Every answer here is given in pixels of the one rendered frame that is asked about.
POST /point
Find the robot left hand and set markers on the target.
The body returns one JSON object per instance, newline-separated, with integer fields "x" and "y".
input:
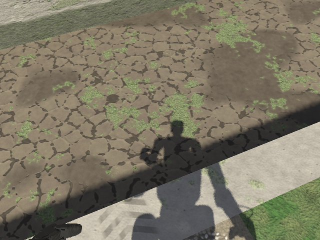
{"x": 58, "y": 232}

